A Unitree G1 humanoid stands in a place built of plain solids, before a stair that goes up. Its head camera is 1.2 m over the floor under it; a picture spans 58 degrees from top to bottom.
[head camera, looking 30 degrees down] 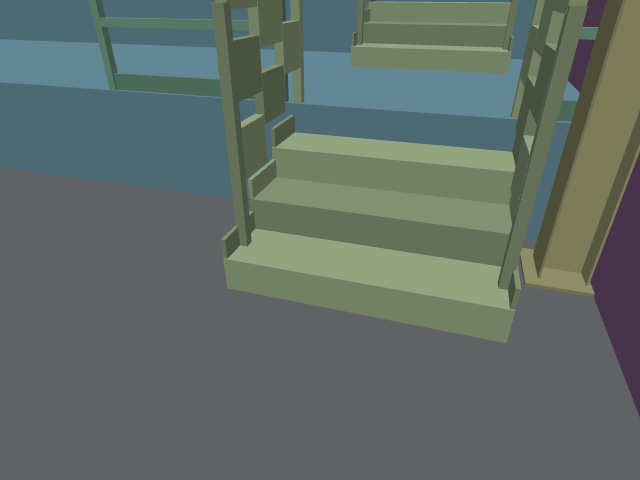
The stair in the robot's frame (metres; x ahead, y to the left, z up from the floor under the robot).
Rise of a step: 0.16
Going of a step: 0.30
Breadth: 1.22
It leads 17 degrees to the right of straight ahead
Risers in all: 4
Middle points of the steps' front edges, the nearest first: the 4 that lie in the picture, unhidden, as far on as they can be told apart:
1.45 -0.15 0.16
1.73 -0.24 0.33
2.02 -0.33 0.49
2.31 -0.42 0.65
